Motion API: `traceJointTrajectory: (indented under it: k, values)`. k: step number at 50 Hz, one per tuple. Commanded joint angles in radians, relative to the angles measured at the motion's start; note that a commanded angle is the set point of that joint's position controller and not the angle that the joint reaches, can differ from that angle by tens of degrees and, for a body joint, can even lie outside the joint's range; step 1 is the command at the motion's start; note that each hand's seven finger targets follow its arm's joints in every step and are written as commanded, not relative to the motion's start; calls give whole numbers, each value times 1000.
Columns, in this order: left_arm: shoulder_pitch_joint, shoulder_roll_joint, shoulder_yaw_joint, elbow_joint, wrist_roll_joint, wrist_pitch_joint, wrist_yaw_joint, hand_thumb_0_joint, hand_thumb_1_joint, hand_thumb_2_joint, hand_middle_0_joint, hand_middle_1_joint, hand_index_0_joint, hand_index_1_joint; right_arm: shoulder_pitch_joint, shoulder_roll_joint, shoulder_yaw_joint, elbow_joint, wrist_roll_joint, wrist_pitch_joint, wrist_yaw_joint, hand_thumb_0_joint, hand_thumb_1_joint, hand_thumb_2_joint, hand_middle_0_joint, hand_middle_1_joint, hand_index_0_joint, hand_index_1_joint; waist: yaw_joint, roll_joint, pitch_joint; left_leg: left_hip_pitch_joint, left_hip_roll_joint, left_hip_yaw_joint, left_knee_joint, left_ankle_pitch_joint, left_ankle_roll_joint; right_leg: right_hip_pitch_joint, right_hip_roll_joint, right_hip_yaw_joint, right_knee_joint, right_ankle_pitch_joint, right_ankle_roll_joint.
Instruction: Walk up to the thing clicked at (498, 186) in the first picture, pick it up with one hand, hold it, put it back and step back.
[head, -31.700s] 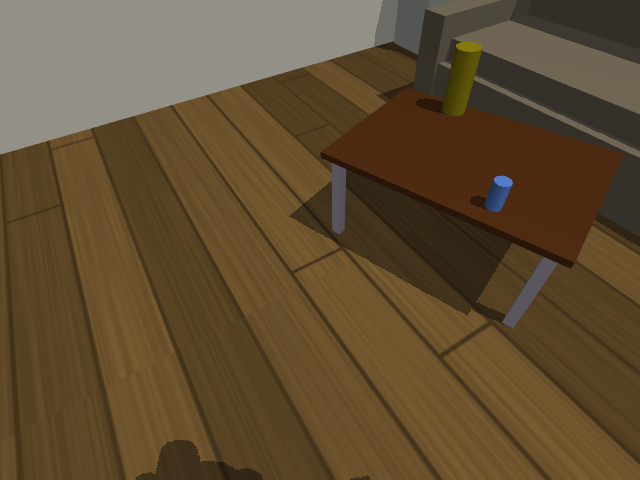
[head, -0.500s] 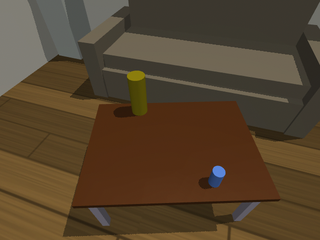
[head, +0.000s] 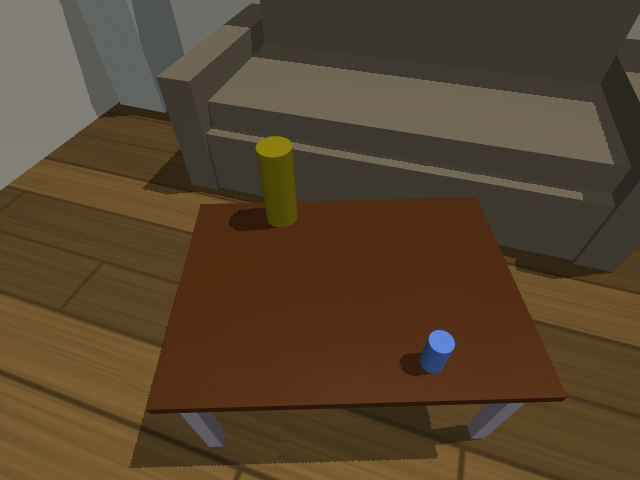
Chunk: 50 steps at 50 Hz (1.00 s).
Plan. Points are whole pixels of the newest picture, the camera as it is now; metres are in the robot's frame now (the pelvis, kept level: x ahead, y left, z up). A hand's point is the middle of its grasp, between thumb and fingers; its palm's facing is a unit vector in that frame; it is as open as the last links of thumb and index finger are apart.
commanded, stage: stand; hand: right
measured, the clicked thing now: (436, 352) +0.42 -0.24 -0.30
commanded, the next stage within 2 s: step back in 0.34 s
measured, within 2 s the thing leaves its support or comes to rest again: neither
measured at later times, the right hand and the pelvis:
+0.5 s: hand out of the picture +0.08 -0.27 -0.16, palm faces -0.01 +0.94 -0.35, open 7.4 cm; pelvis -0.03 -0.01 -0.01, yaw +1 degrees
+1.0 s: hand out of the picture -0.01 -0.26 -0.18, palm faces -0.15 +0.91 -0.38, open 7.4 cm; pelvis -0.13 -0.01 -0.03, yaw +5 degrees
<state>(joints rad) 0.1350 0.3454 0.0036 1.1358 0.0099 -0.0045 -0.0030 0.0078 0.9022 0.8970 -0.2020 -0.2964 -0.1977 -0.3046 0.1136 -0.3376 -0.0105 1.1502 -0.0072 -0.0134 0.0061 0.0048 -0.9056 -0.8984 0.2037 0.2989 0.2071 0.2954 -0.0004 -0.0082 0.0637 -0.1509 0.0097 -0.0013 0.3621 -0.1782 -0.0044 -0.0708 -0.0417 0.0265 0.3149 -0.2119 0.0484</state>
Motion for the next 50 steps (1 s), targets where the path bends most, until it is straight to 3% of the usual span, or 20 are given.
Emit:
traceJointTrajectory:
  k: [1, 16, 17, 19, 24, 26, 27, 28, 29, 30, 31, 34, 39, 42, 44, 46, 47, 48, 49, 50]
  values:
    - [-23, 203, 37, -59, 3, -21, 18, 0, 900, 900, -200, -300, -200, -300, -39, -218, -35, -62, -3, -16, -20, 0, -900, -900, 200, 300, 200, 300, -3, 1, -86, 65, 115, -84, -44, 193, 25, -24, -89, 38, -41, 157, -54]
    - [-26, 208, 42, -62, 5, -16, 16, 0, 900, 900, -200, -300, -200, -300, -37, -223, -36, -66, -2, -14, -19, 0, -900, -900, 200, 300, 200, 300, -4, 10, -55, 42, 110, -88, -63, 111, 22, -31, -88, 38, -58, 104, -58]
    - [-49, 273, 79, -95, -16, -6, 18, 0, 900, 900, -200, -300, -200, -300, -76, -285, -62, -96, 9, 4, -10, 0, -900, -900, 200, 300, 200, 300, -9, 19, 44, -24, 106, -115, 23, 328, 60, -127, -60, 37, 61, 267, -62]
    - [-21, 236, 79, -125, -21, -1, 22, 0, 900, 900, -200, -300, -200, -300, -46, -284, -70, -124, 21, 12, -7, 0, -900, -900, 200, 300, 200, 300, -14, 73, -62, 0, 158, -135, 42, 488, 118, -88, -17, -11, 192, 258, -67]
    - [58, 201, 92, -174, -9, 33, 18, 0, 900, 900, -200, -300, -200, -300, -99, -310, -102, -228, 4, 39, -15, 0, -900, -900, 200, 300, 200, 300, 15, 212, -160, -108, 275, -209, 69, 429, 247, -108, 51, -14, 491, -230, -91]
    - [107, 192, 97, -173, -6, 38, 13, 0, 900, 900, -200, -300, -200, -300, -138, -300, -103, -265, -3, 52, -15, 0, -900, -900, 200, 300, 200, 300, 43, 203, -133, -166, 242, -186, 140, 366, 225, -92, 45, -18, 418, -174, -102]
    - [123, 189, 98, -176, -4, 34, 14, 0, 900, 900, -200, -300, -200, -300, -151, -275, -98, -276, 1, 60, -15, 0, -900, -900, 200, 300, 200, 300, 58, 151, -123, -150, 180, -153, 231, 289, 175, -109, 22, 0, 263, -35, -109]
    - [107, 235, 107, -192, 9, 23, 18, 0, 900, 900, -200, -300, -200, -300, -147, -235, -87, -288, 18, 66, -12, 0, -900, -900, 200, 300, 200, 300, 55, -5, -86, -169, 43, -105, 382, 150, 101, -150, -87, 136, 88, 161, -122]
    - [67, 310, 125, -214, 21, 12, 20, 0, 900, 900, -200, -300, -200, -300, -128, -176, -71, -309, 26, 71, -14, 0, -900, -900, 200, 300, 200, 300, 32, -190, -26, -337, -126, -74, 542, -259, 47, -113, -241, 342, -3, 339, -171]
    - [7, 382, 136, -263, 31, 6, 23, 0, 900, 900, -200, -300, -200, -300, -84, -187, -74, -305, 14, 77, -27, 0, -900, -900, 200, 300, 200, 300, 27, -224, -39, -340, -138, -161, 733, -457, 39, -197, -373, 443, 9, 481, -324]
    - [-40, 372, 138, -286, 28, 3, 29, 0, 900, 900, -200, -300, -200, -300, -40, -221, -84, -286, 12, 78, -31, 0, -900, -900, 200, 300, 200, 300, 6, -201, -56, -335, -106, -203, 862, -450, 38, -221, -393, 457, 33, 495, -367]
    - [-116, 280, 127, -329, 30, 1, 34, 0, 900, 900, -200, -300, -200, -300, 44, -256, -97, -277, 26, 68, -28, 0, -900, -900, 200, 300, 200, 300, -33, -124, -106, -347, -110, -169, 912, -314, 21, -103, -224, 197, 140, 530, -284]
    - [61, 251, 124, -337, 24, 8, 53, 0, 900, 900, -200, -300, -200, -300, -33, -232, -72, -331, 3, 57, -32, 0, -900, -900, 200, 300, 200, 300, 82, -138, -133, -420, -69, -136, 636, -335, -4, 145, -236, 187, 228, 644, -284]
    - [59, 272, 133, -362, 17, 15, 53, 0, 900, 900, -200, -300, -200, -300, 2, -230, -73, -337, -5, 51, -29, 0, -900, -900, 200, 300, 200, 300, 64, -195, -157, -334, -40, -73, 442, -327, 7, 129, -244, 190, 257, 655, -274]
    - [14, 290, 133, -384, 10, 21, 45, 0, 900, 900, -200, -300, -200, -300, 72, -233, -83, -309, -10, 46, -23, 0, -900, -900, 200, 300, 200, 300, 26, -195, -173, -215, -45, -18, 305, -256, 20, 40, -227, 167, 281, 583, -250]
    - [-10, 285, 125, -402, 3, 29, 37, 0, 900, 900, -200, -300, -200, -300, 121, -238, -94, -290, -20, 39, -18, 0, -900, -900, 200, 300, 200, 300, -16, -145, -158, -60, -33, 0, 119, -5, 38, -119, -182, 129, 323, 402, -189]
    - [8, 247, 116, -411, -1, 32, 34, 0, 900, 900, -200, -300, -200, -300, 98, -285, -109, -309, -34, 35, -17, 0, -900, -900, 200, 300, 200, 300, -9, -13, -163, -7, 101, -188, 90, 155, 90, -232, -98, 92, 402, 205, -131]
    - [-17, 209, 107, -418, -10, 31, 37, 0, 900, 900, -200, -300, -200, -300, 56, -379, -123, -329, -26, 36, -9, 0, -900, -900, 200, 300, 200, 300, -20, 231, -144, -26, 291, -420, 26, 277, 217, -357, 112, -28, 567, -202, -73]
    - [-81, 233, 129, -406, 4, 36, 49, 0, 900, 900, -200, -300, -200, -300, 71, -416, -132, -328, -25, 34, -6, 0, -900, -900, 200, 300, 200, 300, -75, 266, -122, -138, 380, -540, -23, 318, 325, -334, 153, 94, 796, -500, -64]
    - [-64, 240, 129, -395, 7, 39, 52, 0, 900, 900, -200, -300, -200, -300, 43, -371, -124, -328, -27, 32, -11, 0, -900, -900, 200, 300, 200, 300, -46, 175, -93, -136, 354, -459, -4, 307, 313, -364, 144, 152, 897, -464, -71]
